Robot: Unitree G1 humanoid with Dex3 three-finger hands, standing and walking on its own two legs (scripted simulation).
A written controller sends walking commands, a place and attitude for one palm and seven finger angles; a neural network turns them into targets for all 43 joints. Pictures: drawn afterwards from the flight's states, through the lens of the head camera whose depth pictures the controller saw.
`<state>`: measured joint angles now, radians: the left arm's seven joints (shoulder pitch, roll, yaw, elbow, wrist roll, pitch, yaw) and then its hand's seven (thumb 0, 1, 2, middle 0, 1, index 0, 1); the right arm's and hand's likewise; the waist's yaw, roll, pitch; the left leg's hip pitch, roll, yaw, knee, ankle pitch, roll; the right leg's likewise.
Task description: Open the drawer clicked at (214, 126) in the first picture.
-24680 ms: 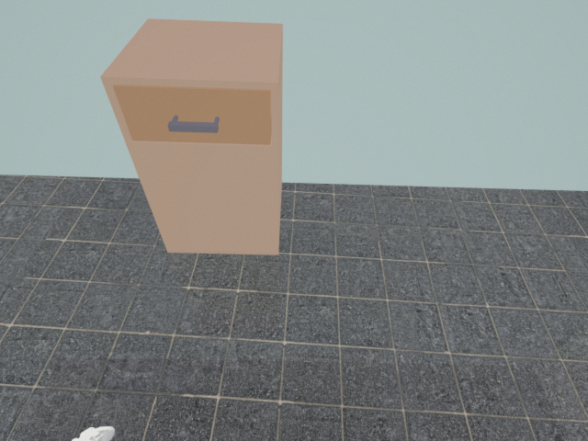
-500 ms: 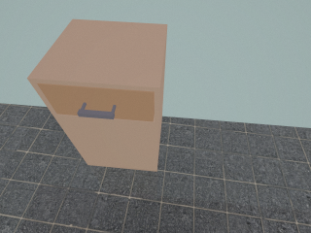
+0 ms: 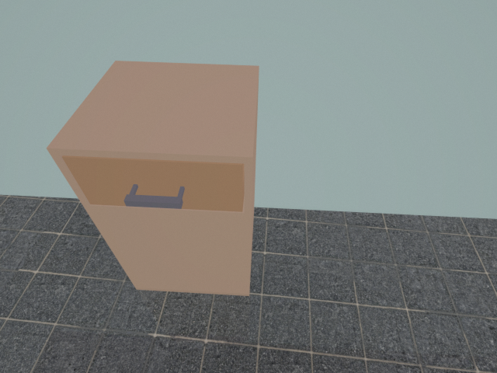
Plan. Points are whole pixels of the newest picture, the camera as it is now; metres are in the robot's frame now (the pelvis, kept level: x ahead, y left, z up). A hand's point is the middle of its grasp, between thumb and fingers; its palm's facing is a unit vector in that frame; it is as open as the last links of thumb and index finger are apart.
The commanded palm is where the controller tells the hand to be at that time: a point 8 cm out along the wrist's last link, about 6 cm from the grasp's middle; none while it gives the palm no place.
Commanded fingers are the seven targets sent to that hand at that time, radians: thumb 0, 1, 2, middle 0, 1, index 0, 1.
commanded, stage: look again from close up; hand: left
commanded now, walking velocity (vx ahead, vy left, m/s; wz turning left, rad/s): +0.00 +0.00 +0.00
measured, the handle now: (156, 195) +0.53 +0.26 -0.10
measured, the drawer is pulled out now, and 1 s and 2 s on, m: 0.00 0.00 0.00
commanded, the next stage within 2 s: raise the hand with hooked fingers in 0.06 s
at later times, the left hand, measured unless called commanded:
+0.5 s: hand (129, 346) +0.18 +0.20 -0.05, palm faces -0.01 -0.24 -0.97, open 8.1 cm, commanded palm +0.14 +0.23 -0.02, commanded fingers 0.00 0.48 0.72 -0.23 -0.57 -0.23 -0.57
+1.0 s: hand (116, 316) +0.21 +0.22 -0.01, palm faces -0.02 -0.10 -0.99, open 11.0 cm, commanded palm +0.19 +0.23 +0.05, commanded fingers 0.00 -0.10 0.47 -0.27 -0.94 -0.27 -0.94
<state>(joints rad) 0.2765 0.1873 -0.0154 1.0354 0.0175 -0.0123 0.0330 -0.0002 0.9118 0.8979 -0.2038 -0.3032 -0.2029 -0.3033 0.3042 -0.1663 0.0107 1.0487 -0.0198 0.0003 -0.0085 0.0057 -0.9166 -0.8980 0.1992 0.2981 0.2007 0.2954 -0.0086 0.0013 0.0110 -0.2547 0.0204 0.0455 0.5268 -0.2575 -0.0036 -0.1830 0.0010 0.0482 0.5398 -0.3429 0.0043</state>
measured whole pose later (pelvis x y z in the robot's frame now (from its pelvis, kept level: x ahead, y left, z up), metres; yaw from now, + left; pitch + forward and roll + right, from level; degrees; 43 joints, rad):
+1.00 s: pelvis -0.01 -0.02 -0.03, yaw +2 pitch +8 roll +1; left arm 0.30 0.41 -0.02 -0.02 1.00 -0.06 0.29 0.00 0.12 0.56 -0.28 -0.81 -0.28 -0.81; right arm 0.17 -0.20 0.01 0.59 -0.06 0.10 -0.01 0.01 -0.90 -0.90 0.20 0.30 0.20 0.30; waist 0.05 0.05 -0.09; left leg -0.60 0.03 0.00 0.81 -0.35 -0.02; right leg -0.52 0.01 0.01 0.85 -0.46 -0.02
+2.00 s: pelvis -0.01 +0.00 +0.00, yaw +3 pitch +3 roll +0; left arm -0.04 0.49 -0.03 0.08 0.93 -0.10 0.10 -0.01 -0.49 0.30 -0.32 -1.20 -0.32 -1.20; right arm 0.18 -0.26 -0.04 0.62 -0.01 0.14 -0.02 0.01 -0.91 -0.90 0.20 0.30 0.20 0.30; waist 0.06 0.06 -0.02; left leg -0.39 0.01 0.00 0.58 -0.24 0.00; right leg -0.30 -0.01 0.00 0.59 -0.34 0.00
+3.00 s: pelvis +0.00 +0.00 -0.03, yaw +2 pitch +13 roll -1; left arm -0.44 0.48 -0.02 0.65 1.05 -0.18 0.23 -0.01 -0.49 0.30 -0.32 -1.20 -0.32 -1.20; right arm 0.27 -0.25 -0.09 0.67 -0.01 0.17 -0.02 0.01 -0.91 -0.90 0.20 0.30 0.20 0.30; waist -0.02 0.04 -0.11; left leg -0.67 0.02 0.00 0.79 -0.34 0.00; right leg -0.57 0.01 0.01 0.78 -0.43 0.00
